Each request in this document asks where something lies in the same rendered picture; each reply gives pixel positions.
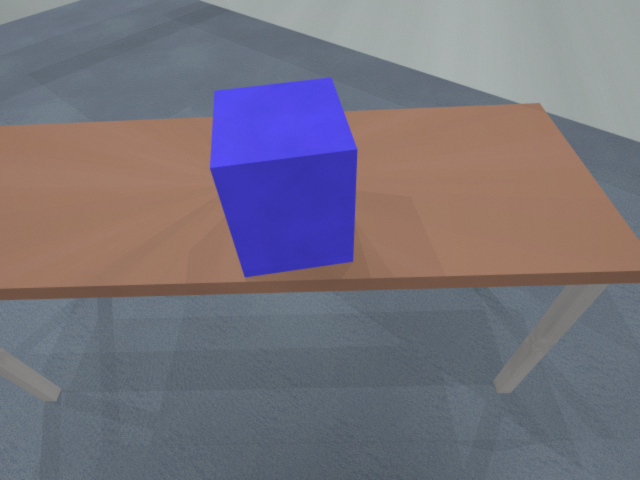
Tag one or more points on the carton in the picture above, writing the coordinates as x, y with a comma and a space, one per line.
284, 164

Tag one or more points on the table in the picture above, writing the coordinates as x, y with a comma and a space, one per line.
446, 197

